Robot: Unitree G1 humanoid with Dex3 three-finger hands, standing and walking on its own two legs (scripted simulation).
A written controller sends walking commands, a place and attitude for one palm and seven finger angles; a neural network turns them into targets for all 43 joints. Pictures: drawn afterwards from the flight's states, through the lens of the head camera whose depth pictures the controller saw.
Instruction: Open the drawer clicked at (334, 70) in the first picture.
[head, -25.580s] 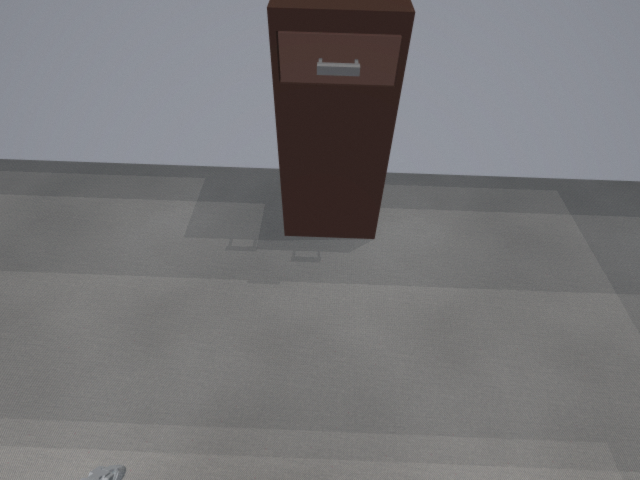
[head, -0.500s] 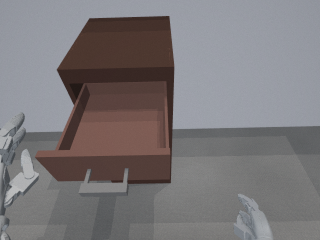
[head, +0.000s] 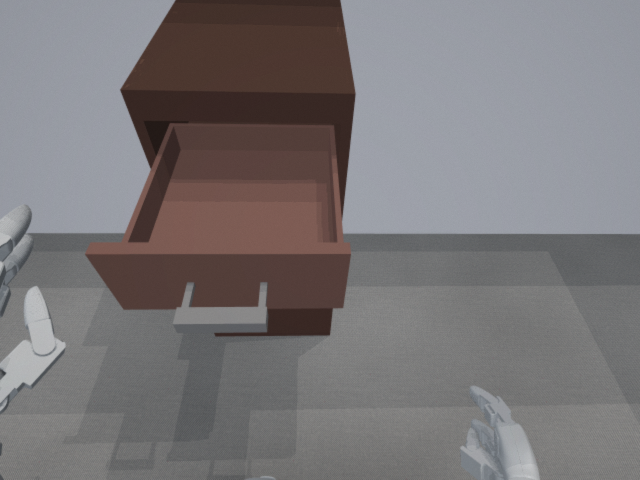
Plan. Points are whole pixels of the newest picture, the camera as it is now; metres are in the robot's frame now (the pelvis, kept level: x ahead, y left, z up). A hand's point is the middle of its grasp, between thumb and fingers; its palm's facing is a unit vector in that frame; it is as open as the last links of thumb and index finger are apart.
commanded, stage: step back with the hand held close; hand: left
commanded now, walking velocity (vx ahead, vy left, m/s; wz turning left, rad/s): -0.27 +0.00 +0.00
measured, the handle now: (224, 304) +0.33 +0.16 +0.00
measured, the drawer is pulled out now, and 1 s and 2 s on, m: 0.30 0.30 0.30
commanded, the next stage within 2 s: stop stepping back and stand still in 0.58 s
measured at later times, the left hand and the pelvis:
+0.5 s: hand (56, 452) +0.11 +0.20 +0.18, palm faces +0.26 -0.85 -0.46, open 7.4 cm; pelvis -0.10 -0.02 +0.01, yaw -2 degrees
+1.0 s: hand out of the picture -0.03 +0.18 +0.18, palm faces +0.38 -0.81 -0.45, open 7.4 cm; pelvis -0.22 -0.05 +0.01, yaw -1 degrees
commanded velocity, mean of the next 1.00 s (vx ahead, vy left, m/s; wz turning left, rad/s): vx -0.15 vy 0.02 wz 0.01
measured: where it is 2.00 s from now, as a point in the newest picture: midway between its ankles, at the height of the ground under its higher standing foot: outside the picture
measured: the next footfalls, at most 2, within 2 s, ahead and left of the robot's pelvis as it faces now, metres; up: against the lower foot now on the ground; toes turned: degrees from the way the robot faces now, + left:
right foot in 0.42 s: -0.16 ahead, -0.12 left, +0.00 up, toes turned +1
left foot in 0.66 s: -0.07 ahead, +0.08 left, +0.00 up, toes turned +0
